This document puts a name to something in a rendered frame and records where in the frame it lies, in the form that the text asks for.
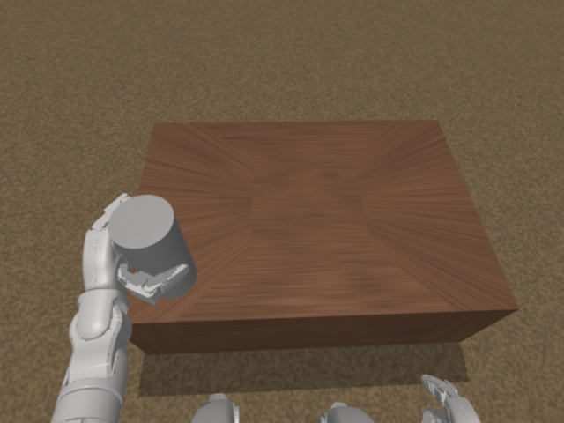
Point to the can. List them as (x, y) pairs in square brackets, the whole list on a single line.
[(147, 232)]

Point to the right robot hand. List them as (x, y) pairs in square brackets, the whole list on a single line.
[(457, 409)]

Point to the left robot hand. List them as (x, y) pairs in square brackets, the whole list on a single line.
[(104, 265)]

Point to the left robot arm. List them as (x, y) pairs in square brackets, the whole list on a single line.
[(94, 385)]

